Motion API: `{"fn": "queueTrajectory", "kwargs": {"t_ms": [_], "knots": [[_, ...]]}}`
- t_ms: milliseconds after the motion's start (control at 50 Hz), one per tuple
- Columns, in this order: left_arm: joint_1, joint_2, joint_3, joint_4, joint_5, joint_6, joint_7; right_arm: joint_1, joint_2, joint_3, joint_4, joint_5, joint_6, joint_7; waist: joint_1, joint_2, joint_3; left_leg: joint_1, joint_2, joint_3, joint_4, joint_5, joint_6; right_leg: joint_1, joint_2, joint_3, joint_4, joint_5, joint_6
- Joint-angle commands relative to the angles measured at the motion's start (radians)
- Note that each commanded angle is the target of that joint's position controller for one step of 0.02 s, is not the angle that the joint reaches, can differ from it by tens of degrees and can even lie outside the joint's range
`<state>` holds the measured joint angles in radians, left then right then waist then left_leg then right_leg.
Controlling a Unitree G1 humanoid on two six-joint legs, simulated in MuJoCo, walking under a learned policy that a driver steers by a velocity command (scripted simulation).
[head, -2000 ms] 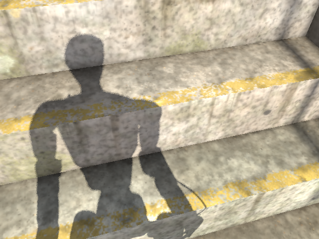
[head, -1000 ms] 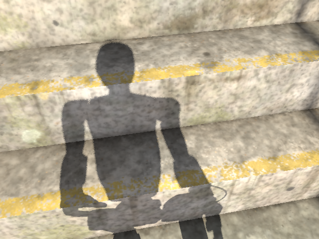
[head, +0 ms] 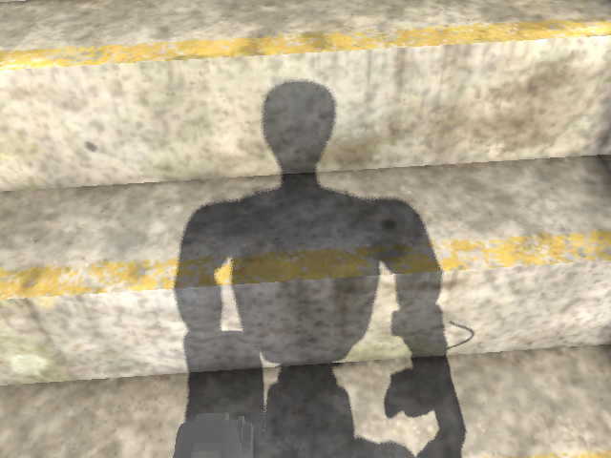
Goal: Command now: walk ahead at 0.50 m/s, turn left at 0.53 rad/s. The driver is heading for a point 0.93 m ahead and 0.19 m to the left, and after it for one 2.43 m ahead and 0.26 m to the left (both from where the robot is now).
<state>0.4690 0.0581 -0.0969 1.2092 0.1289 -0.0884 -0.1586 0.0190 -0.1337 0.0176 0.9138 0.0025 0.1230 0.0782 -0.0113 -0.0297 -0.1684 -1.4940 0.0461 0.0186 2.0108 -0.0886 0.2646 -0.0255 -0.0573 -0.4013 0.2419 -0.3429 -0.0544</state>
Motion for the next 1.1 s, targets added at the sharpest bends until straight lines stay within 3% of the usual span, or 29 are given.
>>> {"fn": "queueTrajectory", "kwargs": {"t_ms": [20,80,120,140,160,240,260,280,300,340,380,420,460,480,500,520,540,560,580,620,660,700,780,900,960,1020,1040,1060,1100], "knots": [[-0.019,0.234,0.028,0.014,-0.056,-0.011,-0.019,-0.362,-0.104,-0.014,-0.204,0.015,0.018,0.033,-0.096,-0.199,0.077,0.420,-0.112,0.272,-0.348,-0.265,-0.023,-0.242,-0.300,0.108,-0.134,1.790,-0.255],[-0.100,0.418,0.083,0.022,-0.050,0.014,-0.040,-0.130,-0.107,0.002,-0.153,-0.024,0.017,0.064,-0.164,-0.275,-0.011,0.373,-0.246,0.267,-0.783,-0.380,-0.036,0.198,-0.360,0.145,0.159,2.310,-0.371],[-0.008,0.286,0.073,0.040,0.050,0.032,-0.085,0.206,-0.179,-0.031,0.019,-0.023,0.036,0.025,-0.163,-0.175,-0.200,0.881,-0.289,-0.008,-0.972,-0.181,-0.004,-0.091,-0.227,0.215,0.544,2.158,-0.358],[-0.150,0.302,0.131,-0.216,-0.196,-0.040,0.083,0.255,-0.157,-0.061,0.034,-0.028,-0.048,-0.058,-0.128,-0.069,-0.182,1.096,-0.243,-0.090,-0.952,-0.573,-0.005,-0.219,-0.122,0.159,0.713,1.498,-0.191],[-0.358,0.210,0.090,-0.334,-0.176,-0.058,0.116,0.209,-0.150,-0.066,0.065,-0.060,-0.062,-0.104,-0.113,0.209,-0.112,1.078,-0.143,-0.440,-1.181,-0.733,0.055,-0.553,0.031,0.216,1.024,0.610,-0.145],[-0.396,0.068,0.057,-0.542,-0.032,-0.046,0.130,0.094,-0.111,-0.047,0.076,-0.049,-0.160,-0.121,0.048,0.147,0.151,0.916,-0.071,-0.674,-1.511,-0.667,0.046,-0.936,0.133,0.511,1.808,0.264,-0.089],[-0.376,0.071,0.057,-0.560,-0.042,-0.056,0.138,0.120,-0.124,-0.054,0.082,-0.045,-0.190,-0.114,0.056,0.123,0.185,0.973,-0.061,-0.643,-1.534,-0.584,0.038,-1.041,0.129,0.508,1.889,0.211,-0.081],[-0.354,0.159,0.068,-0.458,-0.078,0.015,0.089,0.201,-0.094,-0.011,0.113,-0.059,-0.169,-0.045,0.011,0.185,0.173,1.016,-0.046,-0.552,-1.427,-0.143,0.025,-1.297,0.198,0.737,1.980,0.155,-0.127],[-0.370,0.178,0.073,-0.491,-0.057,0.044,0.067,0.316,-0.101,-0.009,0.151,-0.084,-0.168,-0.009,0.023,0.066,0.093,1.101,-0.028,-0.550,-1.438,0.110,0.043,-1.305,0.167,0.675,1.899,0.241,-0.148],[-0.533,0.197,0.064,-0.578,-0.039,0.042,0.059,0.315,-0.175,-0.044,0.123,-0.044,-0.189,-0.002,0.060,0.056,0.011,1.161,0.016,-0.502,-1.509,0.239,0.078,-1.369,0.112,0.506,1.979,-0.044,-0.110],[-0.614,0.181,0.052,-0.569,-0.073,0.036,0.108,0.426,-0.111,-0.040,0.196,-0.071,-0.204,-0.010,0.022,0.085,0.008,1.196,0.025,-0.517,-1.527,0.099,0.023,-1.478,0.094,0.525,2.123,-0.123,-0.117],[-0.742,0.157,0.034,-0.638,-0.074,0.054,0.132,0.510,-0.114,-0.036,0.216,-0.114,-0.212,0.002,0.012,-0.069,0.020,1.211,-0.017,-0.474,-1.513,0.178,-0.040,-1.467,0.038,0.470,1.856,0.015,-0.108],[-1.001,0.170,0.029,-0.827,-0.086,0.081,0.153,0.445,-0.183,-0.064,0.190,-0.089,-0.210,-0.002,0.014,-0.003,-0.029,1.029,0.017,-0.429,-1.696,0.432,-0.056,-1.132,-0.002,0.459,1.328,-0.220,-0.125],[-1.015,0.115,0.012,-0.848,-0.096,0.121,0.121,0.422,-0.280,-0.104,0.159,-0.023,-0.192,0.021,0.076,0.130,-0.047,0.754,0.074,-0.469,-1.910,0.783,0.083,-0.693,0.102,0.276,1.141,-0.394,-0.016],[-0.880,0.147,0.047,-0.769,-0.161,0.110,0.095,0.413,-0.259,-0.101,0.134,-0.011,-0.235,0.050,0.096,0.210,-0.031,0.709,0.085,-0.452,-1.875,1.277,0.069,-0.501,0.139,0.217,1.221,-0.008,-0.016],[-0.508,0.215,0.083,-0.668,-0.169,0.104,0.091,0.247,-0.335,-0.128,0.053,-0.006,-0.255,0.085,0.259,0.257,-0.112,0.939,0.147,-0.401,-1.650,1.900,0.033,-0.418,0.171,0.338,1.043,0.114,-0.040],[-0.267,0.279,0.110,-0.523,-0.183,0.097,0.118,0.365,-0.191,-0.092,0.027,-0.064,-0.272,0.098,0.195,-0.156,-0.528,0.788,0.094,-0.428,-1.356,1.716,-0.017,0.057,0.059,0.621,0.891,0.294,-0.186],[0.011,0.357,0.136,-0.456,-0.104,0.104,0.147,0.377,-0.075,-0.061,0.013,-0.082,-0.256,0.081,0.271,-0.366,-0.622,0.705,-0.072,-0.373,-1.049,0.788,-0.090,0.216,-0.181,1.119,0.516,0.370,-0.348],[-0.053,0.395,0.147,-0.486,-0.050,0.126,0.136,0.395,-0.144,-0.092,0.112,-0.048,-0.212,0.070,0.305,-0.408,-0.413,0.632,-0.203,-0.411,-0.353,0.172,-0.162,-0.112,-0.323,1.552,0.215,-0.117,-0.432],[-0.280,0.308,0.144,-0.376,-0.098,0.051,0.147,0.353,-0.069,-0.070,0.067,0.029,-0.198,0.011,0.074,-0.162,0.046,0.381,-0.110,-0.329,-0.184,0.210,-0.110,-0.483,-0.227,1.063,0.288,-0.477,-0.210],[-0.370,0.077,0.088,-0.327,-0.133,0.018,0.141,0.350,-0.096,-0.065,0.061,-0.008,-0.175,-0.004,0.004,0.098,0.003,0.424,-0.073,-0.292,-0.299,0.147,-0.104,-0.485,-0.178,0.754,0.362,-0.235,-0.122],[-0.478,0.005,0.077,-0.348,-0.106,-0.005,0.162,0.313,-0.022,-0.035,0.042,0.015,-0.174,-0.010,-0.030,0.033,0.031,0.408,-0.043,-0.279,-0.317,-0.022,-0.139,-0.513,-0.104,0.611,0.230,-0.033,-0.094],[-0.310,0.173,0.122,-0.311,-0.054,0.002,0.111,0.210,-0.098,-0.024,-0.003,0.017,-0.172,0.025,0.017,0.016,0.032,0.302,-0.059,-0.169,-0.319,0.077,-0.168,-0.414,-0.104,0.454,0.101,0.009,-0.114],[-0.647,0.229,0.111,-0.492,-0.096,-0.046,0.076,0.234,-0.226,-0.076,0.025,-0.041,-0.142,0.038,-0.109,0.052,0.033,0.964,0.050,0.003,-0.632,0.171,-0.241,-0.746,-0.054,0.256,0.014,0.020,-0.038],[-0.521,0.191,0.092,-0.421,-0.122,-0.071,0.060,0.179,-0.161,-0.069,0.021,-0.035,-0.151,0.033,-0.090,-0.033,0.123,1.060,0.055,-0.018,-1.184,0.027,-0.322,-0.487,-0.121,0.332,0.142,0.021,-0.062],[-0.057,0.170,0.115,-0.261,-0.126,-0.002,0.016,0.231,-0.202,-0.088,0.039,-0.040,-0.187,-0.008,0.069,0.092,0.064,1.141,0.048,-0.019,-1.546,0.242,-0.233,-0.215,-0.091,0.333,0.476,0.150,-0.068],[0.148,0.055,0.087,-0.245,-0.118,0.002,0.028,0.097,-0.222,-0.074,-0.011,-0.009,-0.200,0.001,0.235,0.251,-0.058,1.239,0.076,-0.103,-1.487,0.459,-0.125,-0.232,-0.036,0.355,0.422,-0.018,0.023],[0.022,0.103,0.075,-0.264,-0.136,-0.009,0.037,-0.058,-0.174,-0.070,-0.069,0.022,-0.207,0.022,0.164,0.155,0.030,1.104,0.099,-0.132,-1.548,0.195,-0.109,-0.211,-0.019,0.319,0.328,0.072,0.073],[-0.308,0.176,0.093,-0.348,-0.111,-0.007,0.035,0.047,-0.179,-0.088,-0.004,0.014,-0.187,0.029,0.031,0.045,0.107,1.009,0.040,-0.078,-1.560,-0.115,-0.142,-0.203,-0.015,0.281,0.321,0.069,0.052]]}}
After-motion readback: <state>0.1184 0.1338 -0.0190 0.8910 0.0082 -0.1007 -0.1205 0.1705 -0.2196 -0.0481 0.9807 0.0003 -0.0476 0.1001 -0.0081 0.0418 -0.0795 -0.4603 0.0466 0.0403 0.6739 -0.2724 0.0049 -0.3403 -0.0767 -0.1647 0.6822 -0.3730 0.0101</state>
